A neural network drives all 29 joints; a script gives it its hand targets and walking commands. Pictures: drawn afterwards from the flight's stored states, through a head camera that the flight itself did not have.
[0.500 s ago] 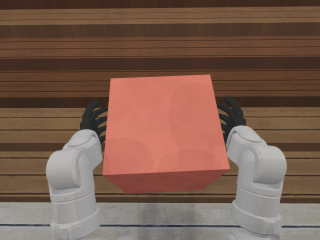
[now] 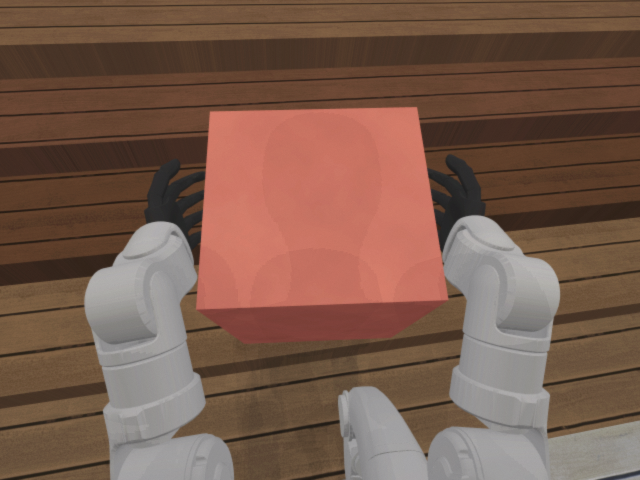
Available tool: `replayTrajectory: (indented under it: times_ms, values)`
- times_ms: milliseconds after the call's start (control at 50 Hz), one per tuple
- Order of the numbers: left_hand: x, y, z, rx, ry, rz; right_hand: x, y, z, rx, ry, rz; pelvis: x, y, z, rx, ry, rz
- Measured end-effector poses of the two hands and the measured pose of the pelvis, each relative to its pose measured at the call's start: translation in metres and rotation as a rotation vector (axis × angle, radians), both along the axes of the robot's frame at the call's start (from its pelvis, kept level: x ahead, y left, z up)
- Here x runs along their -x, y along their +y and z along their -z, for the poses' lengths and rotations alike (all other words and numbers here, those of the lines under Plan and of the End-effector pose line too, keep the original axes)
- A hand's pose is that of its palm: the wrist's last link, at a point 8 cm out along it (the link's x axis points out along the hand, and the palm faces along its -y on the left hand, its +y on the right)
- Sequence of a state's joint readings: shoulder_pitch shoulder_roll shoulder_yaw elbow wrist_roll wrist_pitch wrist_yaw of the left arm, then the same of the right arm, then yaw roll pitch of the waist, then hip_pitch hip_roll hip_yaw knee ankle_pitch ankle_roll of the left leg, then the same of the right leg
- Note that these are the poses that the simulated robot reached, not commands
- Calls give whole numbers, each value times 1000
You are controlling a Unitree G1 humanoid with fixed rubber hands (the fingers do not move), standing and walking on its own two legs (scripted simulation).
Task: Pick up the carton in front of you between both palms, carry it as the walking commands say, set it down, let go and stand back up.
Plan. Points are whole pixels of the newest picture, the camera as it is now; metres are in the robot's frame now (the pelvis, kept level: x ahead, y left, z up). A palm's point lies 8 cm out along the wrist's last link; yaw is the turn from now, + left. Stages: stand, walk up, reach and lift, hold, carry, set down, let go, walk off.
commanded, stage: carry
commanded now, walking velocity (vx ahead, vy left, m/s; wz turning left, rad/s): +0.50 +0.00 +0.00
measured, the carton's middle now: (316, 244) +0.38 -0.03 +0.05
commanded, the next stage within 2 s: none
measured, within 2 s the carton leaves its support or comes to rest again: neither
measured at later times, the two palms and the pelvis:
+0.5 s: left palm out of the picture +0.66 +0.15 +0.28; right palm out of the picture +0.70 -0.15 +0.28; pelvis +0.33 -0.05 +0.11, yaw +2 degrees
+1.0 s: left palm out of the picture +1.00 +0.09 +0.37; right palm out of the picture +0.98 -0.21 +0.39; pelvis +0.63 -0.03 +0.21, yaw +0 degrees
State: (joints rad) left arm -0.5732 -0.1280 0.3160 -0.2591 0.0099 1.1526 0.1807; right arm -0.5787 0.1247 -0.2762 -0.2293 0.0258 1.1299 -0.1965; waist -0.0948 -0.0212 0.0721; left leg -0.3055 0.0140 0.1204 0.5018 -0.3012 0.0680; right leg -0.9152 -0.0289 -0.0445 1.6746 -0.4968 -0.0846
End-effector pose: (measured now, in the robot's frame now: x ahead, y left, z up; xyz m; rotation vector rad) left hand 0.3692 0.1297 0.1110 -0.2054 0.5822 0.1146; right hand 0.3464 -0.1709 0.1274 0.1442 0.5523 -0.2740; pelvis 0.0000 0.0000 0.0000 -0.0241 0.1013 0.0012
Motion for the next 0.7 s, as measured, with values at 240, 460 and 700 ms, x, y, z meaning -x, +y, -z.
replayTrajectory:
  times_ms: [240,460,700]
  values:
    - [-152,5,-40,-70,-23,-135,-202,6,-29,-19,-28,-185,-176,-47,-28,38,-23,-20]
    - [-263,24,-152,-93,-98,-202,-331,26,-130,-24,-103,-220,-303,-53,-103,-30,-42,-45]
    - [-469,-8,-199,-87,-16,12,-476,-7,-180,-6,-4,-43,-472,-6,-138,-98,-31,-15]
